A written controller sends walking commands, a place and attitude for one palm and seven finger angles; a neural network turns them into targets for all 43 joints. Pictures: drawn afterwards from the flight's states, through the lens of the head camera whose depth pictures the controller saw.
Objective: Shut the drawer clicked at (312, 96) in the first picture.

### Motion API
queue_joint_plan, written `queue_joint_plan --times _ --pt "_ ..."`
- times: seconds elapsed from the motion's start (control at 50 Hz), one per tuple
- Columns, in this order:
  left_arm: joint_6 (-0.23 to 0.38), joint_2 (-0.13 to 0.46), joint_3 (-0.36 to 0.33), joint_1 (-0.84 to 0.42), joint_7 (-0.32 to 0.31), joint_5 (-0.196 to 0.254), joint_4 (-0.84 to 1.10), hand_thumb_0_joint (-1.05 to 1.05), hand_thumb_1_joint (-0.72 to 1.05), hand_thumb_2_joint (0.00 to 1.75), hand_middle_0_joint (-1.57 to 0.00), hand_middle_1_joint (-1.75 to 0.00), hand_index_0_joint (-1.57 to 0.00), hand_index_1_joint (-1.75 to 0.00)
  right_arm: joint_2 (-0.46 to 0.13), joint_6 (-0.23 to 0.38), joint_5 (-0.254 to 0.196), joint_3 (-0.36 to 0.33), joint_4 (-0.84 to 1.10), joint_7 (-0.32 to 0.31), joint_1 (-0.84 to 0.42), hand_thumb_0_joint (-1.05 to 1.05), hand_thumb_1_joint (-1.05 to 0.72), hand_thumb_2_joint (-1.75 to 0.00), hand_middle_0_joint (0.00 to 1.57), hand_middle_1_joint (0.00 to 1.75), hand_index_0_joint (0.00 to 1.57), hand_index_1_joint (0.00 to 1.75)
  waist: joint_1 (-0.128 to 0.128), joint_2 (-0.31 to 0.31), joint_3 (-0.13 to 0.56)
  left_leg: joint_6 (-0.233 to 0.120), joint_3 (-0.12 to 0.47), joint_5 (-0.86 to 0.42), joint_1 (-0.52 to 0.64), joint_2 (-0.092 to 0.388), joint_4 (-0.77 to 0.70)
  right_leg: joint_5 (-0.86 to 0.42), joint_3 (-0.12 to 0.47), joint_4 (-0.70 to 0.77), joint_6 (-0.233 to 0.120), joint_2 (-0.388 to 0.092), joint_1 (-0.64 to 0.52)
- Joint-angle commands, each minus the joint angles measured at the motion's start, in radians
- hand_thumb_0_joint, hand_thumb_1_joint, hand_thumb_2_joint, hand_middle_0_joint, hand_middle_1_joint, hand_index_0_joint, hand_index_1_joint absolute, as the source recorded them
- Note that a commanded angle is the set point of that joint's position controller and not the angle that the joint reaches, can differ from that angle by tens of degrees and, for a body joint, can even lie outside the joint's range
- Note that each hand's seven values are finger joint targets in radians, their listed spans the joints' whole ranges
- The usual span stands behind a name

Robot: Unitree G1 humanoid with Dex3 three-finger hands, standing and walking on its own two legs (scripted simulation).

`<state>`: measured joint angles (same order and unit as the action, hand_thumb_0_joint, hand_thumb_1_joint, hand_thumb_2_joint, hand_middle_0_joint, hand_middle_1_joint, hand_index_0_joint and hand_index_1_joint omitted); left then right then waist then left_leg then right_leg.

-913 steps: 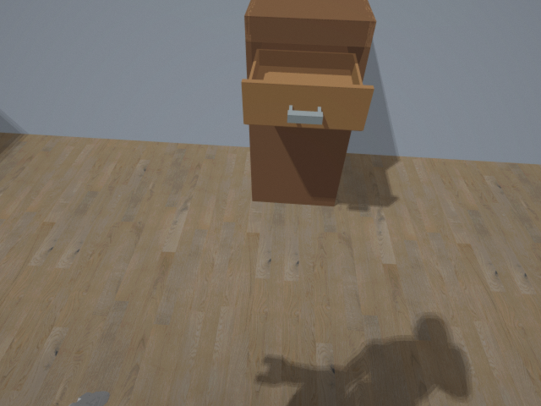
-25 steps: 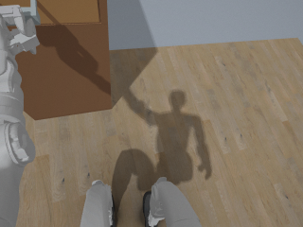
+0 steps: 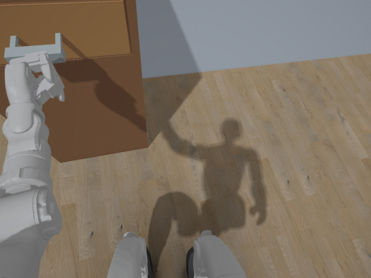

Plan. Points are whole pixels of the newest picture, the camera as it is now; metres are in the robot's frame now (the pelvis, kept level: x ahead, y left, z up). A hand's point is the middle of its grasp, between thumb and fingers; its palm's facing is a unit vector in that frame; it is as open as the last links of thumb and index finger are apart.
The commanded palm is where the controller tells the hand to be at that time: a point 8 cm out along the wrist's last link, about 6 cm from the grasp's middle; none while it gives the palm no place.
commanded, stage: pull the fist back off the drawer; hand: left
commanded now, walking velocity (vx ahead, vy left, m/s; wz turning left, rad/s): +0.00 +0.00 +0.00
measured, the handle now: (36, 47) +0.59 +0.28 +0.05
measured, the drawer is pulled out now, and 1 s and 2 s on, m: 0.00 0.00 0.00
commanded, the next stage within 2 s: draw the hand back to the body in 0.04 s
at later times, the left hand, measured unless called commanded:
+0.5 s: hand (20, 109) +0.40 +0.24 +0.12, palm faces +0.21 -0.98 -0.03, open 3.3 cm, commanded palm +0.36 +0.27 +0.13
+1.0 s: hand out of the picture +0.28 +0.23 +0.20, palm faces +0.37 -0.88 -0.29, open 3.3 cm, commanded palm +0.23 +0.27 +0.22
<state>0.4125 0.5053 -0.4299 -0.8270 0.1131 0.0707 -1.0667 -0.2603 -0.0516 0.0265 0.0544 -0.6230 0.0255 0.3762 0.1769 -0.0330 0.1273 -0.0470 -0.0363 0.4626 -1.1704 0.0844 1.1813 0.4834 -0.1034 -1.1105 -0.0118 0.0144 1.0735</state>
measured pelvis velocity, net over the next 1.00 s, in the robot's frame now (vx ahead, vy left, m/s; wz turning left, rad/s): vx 0.04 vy -0.02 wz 0.05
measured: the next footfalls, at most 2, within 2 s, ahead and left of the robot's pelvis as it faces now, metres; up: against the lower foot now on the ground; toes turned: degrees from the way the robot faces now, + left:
none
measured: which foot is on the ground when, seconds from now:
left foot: down 0.00-1.00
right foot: down 0.00-1.00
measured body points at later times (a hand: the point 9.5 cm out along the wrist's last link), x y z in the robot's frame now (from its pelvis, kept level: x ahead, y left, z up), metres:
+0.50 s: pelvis +0.05 +0.00 +0.05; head +0.12 +0.02 +0.50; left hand +0.38 +0.29 +0.12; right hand +0.17 -0.25 -0.05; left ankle +0.04 +0.09 -0.64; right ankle +0.02 -0.12 -0.64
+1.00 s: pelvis +0.04 -0.02 +0.10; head +0.02 -0.04 +0.55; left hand +0.25 +0.27 +0.22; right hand +0.23 -0.23 +0.01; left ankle +0.04 +0.09 -0.64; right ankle +0.02 -0.12 -0.64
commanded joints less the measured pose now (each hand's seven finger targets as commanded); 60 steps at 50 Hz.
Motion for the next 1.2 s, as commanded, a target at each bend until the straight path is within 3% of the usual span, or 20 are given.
queue_joint_plan --times 0.0,0.06,0.12,0.22,0.28,0.34,0.38,0.44,0.52,0.6,0.62,0.64,0.66,0.68,0.7,0.82,0.9,0.94,1.06,1.18 --pt "0.079 0.234 -0.03 -0.352 -0.012 0.03 0.234 0.0 0.9 0.9 -1.4 -1.6 -1.4 -1.6 -0.19 0.001 -0.006 -0.087 0.045 -0.018 0.145 0.0 -0.9 -0.9 0.2 0.3 0.2 0.3 -0.003 -0.084 0.468 0.012 0.1 -0.303 0.48 -0.029 -0.144 -0.234 0.059 0.157 -0.002 0.036 -0.187" --pt "0.114 0.222 -0.033 -0.327 -0.009 0.036 0.275 0.0 0.9 0.9 -1.4 -1.6 -1.4 -1.6 -0.183 -0.004 -0.004 -0.091 0.041 -0.018 0.138 0.0 -0.9 -0.9 0.2 0.3 0.2 0.3 -0.022 -0.125 0.486 0.021 0.099 -0.393 0.542 -0.032 -0.142 -0.3 0.057 0.144 -0.008 0.035 -0.193" --pt "0.134 0.128 0.043 -0.287 0.008 0.038 0.319 0.0 0.9 0.9 -1.4 -1.6 -1.4 -1.6 -0.173 -0.011 -0.004 -0.098 0.04 -0.011 0.133 0.0 -0.9 -0.9 0.2 0.3 0.2 0.3 -0.018 -0.171 0.508 0.029 0.11 -0.528 0.651 -0.025 -0.14 -0.358 0.046 0.136 -0.012 0.036 -0.157" --pt "0.062 0.123 0.023 0.059 0.038 0.107 0.56 0.0 0.9 0.9 -1.4 -1.6 -1.4 -1.6 -0.169 -0.024 -0.036 -0.112 0.11 -0.007 0.099 0.0 -0.9 -0.9 0.2 0.3 0.2 0.3 -0.11 -0.174 0.621 0.033 0.096 -0.734 0.791 -0.027 -0.212 -0.504 0.043 0.2 -0.011 0.042 -0.371" --pt "0.0 0.081 0.036 0.234 0.03 0.152 0.7 0.0 0.9 0.9 -1.4 -1.6 -1.4 -1.6 -0.149 -0.012 -0.06 -0.108 0.146 -0.013 0.06 0.0 -0.9 -0.9 0.2 0.3 0.2 0.3 -0.125 -0.097 0.54 0.024 0.075 -0.741 0.756 -0.031 -0.261 -0.589 0.042 0.248 0.001 0.036 -0.483" --pt "-0.03 0.047 0.046 0.281 0.002 0.174 0.759 0.0 0.9 0.9 -1.4 -1.6 -1.4 -1.6 -0.143 0.008 -0.068 -0.104 0.15 -0.027 0.025 0.0 -0.9 -0.9 0.2 0.3 0.2 0.3 -0.109 -0.033 0.402 0.015 0.057 -0.628 0.696 -0.039 -0.306 -0.574 0.044 0.285 0.008 0.034 -0.518" --pt "-0.026 0.018 0.068 0.291 -0.011 0.175 0.827 0.0 0.9 0.9 -1.4 -1.6 -1.4 -1.6 -0.139 0.023 -0.07 -0.106 0.149 -0.033 0.006 0.0 -0.9 -0.9 0.2 0.3 0.2 0.3 -0.101 -0.039 0.376 0.019 0.055 -0.595 0.723 -0.039 -0.33 -0.537 0.042 0.302 0.008 0.034 -0.518" --pt "-0.018 -0.016 0.11 0.356 -0.005 0.169 0.912 0.0 0.9 0.9 -1.4 -1.6 -1.4 -1.6 -0.131 0.048 -0.069 -0.103 0.153 -0.039 -0.024 0.0 -0.9 -0.9 0.2 0.3 0.2 0.3 -0.106 -0.127 0.358 0.024 0.055 -0.609 0.796 -0.041 -0.352 -0.514 0.047 0.324 0.001 0.029 -0.52" --pt "-0.057 -0.059 0.168 0.426 0.039 0.183 0.967 0.0 0.9 0.9 -1.4 -1.6 -1.4 -1.6 -0.133 0.073 -0.075 -0.099 0.165 -0.049 -0.068 0.0 -0.9 -0.9 0.2 0.3 0.2 0.3 -0.106 -0.112 0.305 0.025 0.068 -0.561 0.826 -0.039 -0.391 -0.467 0.038 0.359 -0.003 0.025 -0.536" --pt "-0.126 -0.028 0.122 0.508 0.057 0.218 0.966 0.0 0.9 0.9 -1.4 -1.6 -1.4 -1.6 -0.137 0.091 -0.087 -0.085 0.191 -0.068 -0.141 0.0 -0.9 -0.9 0.2 0.3 0.2 0.3 -0.132 -0.01 0.212 0.021 0.066 -0.361 0.765 -0.054 -0.458 -0.384 0.031 0.411 -0.004 0.017 -0.591" --pt "-0.132 -0.004 0.1 0.519 0.055 0.226 1.006 0.0 0.9 0.9 -1.4 -1.6 -1.4 -1.6 -0.137 0.098 -0.089 -0.082 0.2 -0.072 -0.156 0.0 -0.9 -0.9 0.2 0.3 0.2 0.3 -0.147 -0.024 0.214 0.019 0.065 -0.343 0.768 -0.057 -0.468 -0.37 0.035 0.419 -0.008 0.014 -0.615" --pt "-0.162 0.104 0.118 0.552 -0.052 0.075 1.064 0.0 0.9 0.9 -1.4 -1.6 -1.4 -1.6 -0.121 0.074 -0.084 -0.088 0.22 -0.086 -0.206 0.0 -0.9 -0.9 0.2 0.3 0.2 0.3 -0.187 -0.033 0.232 0.017 0.05 -0.326 0.835 -0.058 -0.523 -0.343 0.085 0.483 -0.028 -0.014 -0.663" --pt "-0.187 0.021 0.158 0.583 -0.105 0.068 1.091 0.0 0.9 0.9 -1.4 -1.6 -1.4 -1.6 -0.105 0.07 -0.081 -0.08 0.236 -0.096 -0.214 0.0 -0.9 -0.9 0.2 0.3 0.2 0.3 -0.164 -0.035 0.2 0.017 0.042 -0.294 0.858 -0.057 -0.555 -0.328 0.083 0.515 -0.022 -0.018 -0.674" --pt "-0.206 0.003 0.17 0.62 -0.135 0.065 1.123 0.0 0.9 0.9 -1.4 -1.6 -1.4 -1.6 -0.103 0.075 -0.083 -0.076 0.24 -0.101 -0.222 0.0 -0.9 -0.9 0.2 0.3 0.2 0.3 -0.163 -0.019 0.163 0.019 0.052 -0.268 0.859 -0.052 -0.572 -0.306 0.076 0.528 -0.021 -0.02 -0.673" --pt "-0.222 -0.015 0.193 0.649 -0.157 0.053 1.161 0.0 0.9 0.9 -1.4 -1.6 -1.4 -1.6 -0.102 0.078 -0.083 -0.071 0.241 -0.105 -0.239 0.0 -0.9 -0.9 0.2 0.3 0.2 0.3 -0.167 -0.057 0.149 0.018 0.049 -0.26 0.877 -0.049 -0.59 -0.297 0.079 0.54 -0.023 -0.026 -0.692" --pt "-0.274 0.022 0.166 0.697 -0.232 0.024 1.258 0.0 0.9 0.9 -1.4 -1.6 -1.4 -1.6 -0.105 0.096 -0.074 -0.056 0.223 -0.125 -0.282 0.0 -0.9 -0.9 0.2 0.3 0.2 0.3 -0.177 -0.004 0.046 0.009 0.049 -0.232 0.959 -0.047 -0.694 -0.266 0.086 0.657 -0.019 -0.022 -0.787" --pt "-0.284 -0.019 0.179 0.816 -0.241 0.02 1.318 0.0 0.9 0.9 -1.4 -1.6 -1.4 -1.6 -0.093 0.117 -0.068 -0.05 0.215 -0.122 -0.298 0.0 -0.9 -0.9 0.2 0.3 0.2 0.3 -0.191 -0.028 -0.009 0.011 0.04 -0.271 1.021 -0.049 -0.746 -0.3 0.08 0.702 -0.019 -0.023 -0.84" --pt "-0.29 -0.009 0.158 0.878 -0.236 0.022 1.336 0.0 0.9 0.9 -1.4 -1.6 -1.4 -1.6 -0.096 0.122 -0.065 -0.048 0.208 -0.12 -0.307 0.0 -0.9 -0.9 0.2 0.3 0.2 0.3 -0.2 0.02 -0.038 0.006 0.032 -0.28 1.032 -0.054 -0.766 -0.308 0.085 0.738 -0.015 -0.021 -0.864" --pt "-0.28 -0.008 0.123 1.029 -0.229 0.023 1.513 0.0 0.9 0.9 -1.4 -1.6 -1.4 -1.6 -0.083 0.15 -0.054 -0.055 0.202 -0.106 -0.317 0.0 -0.9 -0.9 0.2 0.3 0.2 0.3 -0.214 -0.037 -0.041 0.01 0.015 -0.376 1.096 -0.057 -0.792 -0.407 0.086 0.77 -0.014 -0.022 -0.937" --pt "-0.267 0.017 0.056 1.173 -0.227 0.026 1.637 0.0 0.9 0.9 -1.4 -1.6 -1.4 -1.6 -0.077 0.177 -0.043 -0.064 0.199 -0.099 -0.319 0.0 -0.9 -0.9 0.2 0.3 0.2 0.3 -0.226 0.008 -0.066 0.004 -0.001 -0.416 1.118 -0.064 -0.782 -0.465 0.093 0.804 -0.005 -0.025 -0.95"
